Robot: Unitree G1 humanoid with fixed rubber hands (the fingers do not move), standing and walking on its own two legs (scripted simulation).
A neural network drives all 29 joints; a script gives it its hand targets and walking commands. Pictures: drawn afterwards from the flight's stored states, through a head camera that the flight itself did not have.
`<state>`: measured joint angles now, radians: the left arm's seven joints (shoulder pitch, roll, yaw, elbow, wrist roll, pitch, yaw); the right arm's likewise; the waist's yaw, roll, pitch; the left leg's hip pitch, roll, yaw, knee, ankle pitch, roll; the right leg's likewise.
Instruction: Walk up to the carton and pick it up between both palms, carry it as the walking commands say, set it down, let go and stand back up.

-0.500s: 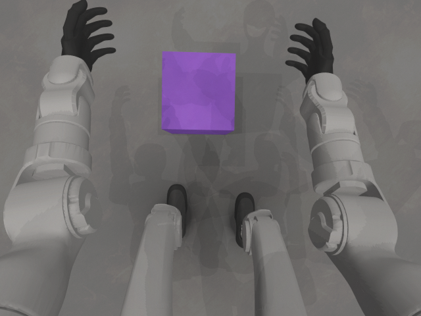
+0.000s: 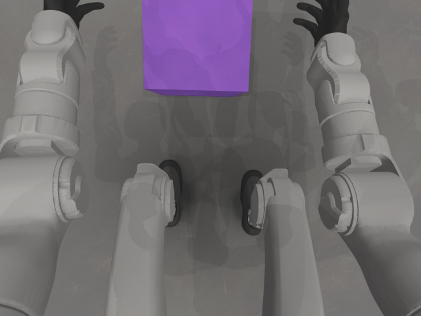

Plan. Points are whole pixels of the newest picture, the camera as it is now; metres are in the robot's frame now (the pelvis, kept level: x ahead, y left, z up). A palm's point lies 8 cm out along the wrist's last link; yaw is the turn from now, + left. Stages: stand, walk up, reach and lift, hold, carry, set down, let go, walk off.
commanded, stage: reach and lift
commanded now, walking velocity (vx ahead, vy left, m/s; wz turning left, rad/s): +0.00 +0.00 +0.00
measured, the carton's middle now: (197, 47) +0.54 +0.07 -0.38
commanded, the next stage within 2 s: none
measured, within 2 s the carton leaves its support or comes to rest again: neither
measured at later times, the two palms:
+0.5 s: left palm (101, 36) +0.52 +0.25 -0.27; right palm (298, 45) +0.54 -0.13 -0.27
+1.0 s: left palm (113, 43) +0.52 +0.24 -0.32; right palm (288, 52) +0.53 -0.13 -0.32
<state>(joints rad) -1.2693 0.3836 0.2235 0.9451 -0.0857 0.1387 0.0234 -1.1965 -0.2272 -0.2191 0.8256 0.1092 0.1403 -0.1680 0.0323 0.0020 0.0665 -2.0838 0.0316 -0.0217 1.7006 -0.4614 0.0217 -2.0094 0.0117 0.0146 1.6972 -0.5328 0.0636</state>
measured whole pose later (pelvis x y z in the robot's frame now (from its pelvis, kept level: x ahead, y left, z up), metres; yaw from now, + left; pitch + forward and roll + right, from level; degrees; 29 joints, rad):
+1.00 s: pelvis -0.03 -0.01 -0.14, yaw +0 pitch +32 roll -3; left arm -1.60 0.50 0.05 1.23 -0.26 0.05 0.06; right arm -1.53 -0.33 -0.02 1.11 0.30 0.08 -0.16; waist 0.04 -0.04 0.52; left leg -2.24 0.04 -0.06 2.20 -0.52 0.00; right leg -2.17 0.05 0.01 2.22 -0.61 0.06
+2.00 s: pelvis -0.02 -0.01 -0.15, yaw +0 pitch +37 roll -3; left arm -1.52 0.37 0.13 1.16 -0.11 0.15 0.02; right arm -1.48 -0.17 -0.29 1.06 0.05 0.17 -0.13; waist 0.05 -0.05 0.36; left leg -2.33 0.05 -0.05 2.22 -0.54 0.00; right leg -2.26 0.07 0.03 2.23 -0.62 0.07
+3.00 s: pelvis -0.03 -0.02 -0.08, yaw +3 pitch +29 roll -5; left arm -1.50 0.28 0.21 0.78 0.02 0.35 0.08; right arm -1.35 -0.04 -0.48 0.56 -0.02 0.32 -0.16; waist 0.04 -0.03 0.52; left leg -2.06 -0.04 -0.10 2.05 -0.50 -0.04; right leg -1.95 0.08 0.02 2.06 -0.63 0.09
